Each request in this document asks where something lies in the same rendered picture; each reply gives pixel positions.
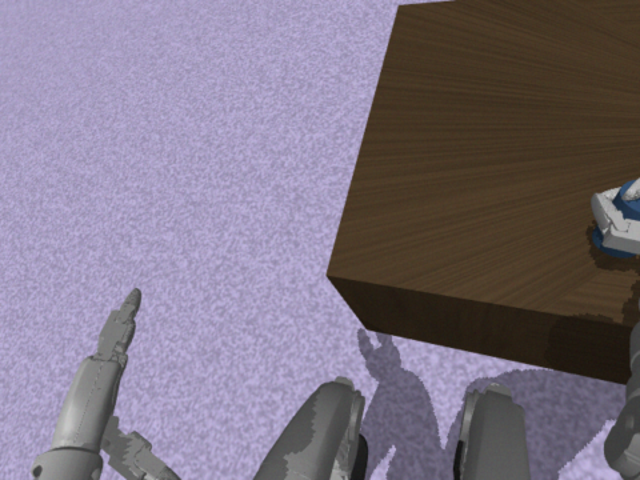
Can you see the left robot hand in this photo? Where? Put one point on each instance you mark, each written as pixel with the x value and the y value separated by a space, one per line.
pixel 86 419

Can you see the left robot foot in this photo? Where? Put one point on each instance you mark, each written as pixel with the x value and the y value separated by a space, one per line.
pixel 360 465

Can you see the left robot arm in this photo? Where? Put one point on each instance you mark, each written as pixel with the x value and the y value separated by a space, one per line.
pixel 68 463

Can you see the can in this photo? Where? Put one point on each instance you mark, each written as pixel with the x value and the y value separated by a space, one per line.
pixel 630 210

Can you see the right robot arm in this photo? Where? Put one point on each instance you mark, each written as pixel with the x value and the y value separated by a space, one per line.
pixel 622 445

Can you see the right robot hand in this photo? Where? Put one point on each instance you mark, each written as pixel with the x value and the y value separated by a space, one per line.
pixel 621 234

